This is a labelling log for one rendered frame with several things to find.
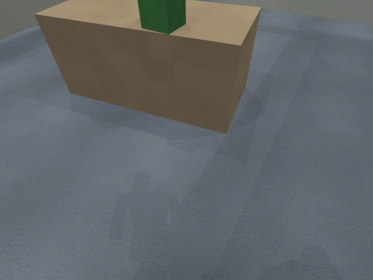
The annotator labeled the carton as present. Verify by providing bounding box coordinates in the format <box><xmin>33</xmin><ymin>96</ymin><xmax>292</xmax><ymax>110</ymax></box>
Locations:
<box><xmin>138</xmin><ymin>0</ymin><xmax>186</xmax><ymax>34</ymax></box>

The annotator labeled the pedestal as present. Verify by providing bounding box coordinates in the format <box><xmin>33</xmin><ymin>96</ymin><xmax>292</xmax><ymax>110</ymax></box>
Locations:
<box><xmin>34</xmin><ymin>0</ymin><xmax>261</xmax><ymax>134</ymax></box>

